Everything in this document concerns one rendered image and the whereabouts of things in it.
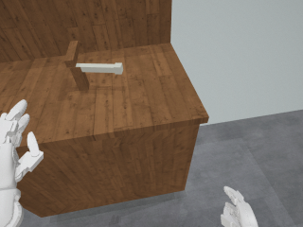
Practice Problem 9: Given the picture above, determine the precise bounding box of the left robot forearm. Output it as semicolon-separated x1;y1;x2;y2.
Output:
0;187;25;227

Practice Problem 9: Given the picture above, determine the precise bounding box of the left robot hand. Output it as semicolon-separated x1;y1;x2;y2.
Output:
0;99;44;189

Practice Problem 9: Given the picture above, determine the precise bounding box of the right robot hand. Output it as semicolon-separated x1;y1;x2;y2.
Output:
221;186;258;227

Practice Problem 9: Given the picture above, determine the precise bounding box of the tap lever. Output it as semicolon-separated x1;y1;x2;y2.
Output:
75;62;123;75

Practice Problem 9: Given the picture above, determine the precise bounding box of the counter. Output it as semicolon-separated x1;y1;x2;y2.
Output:
0;0;209;218

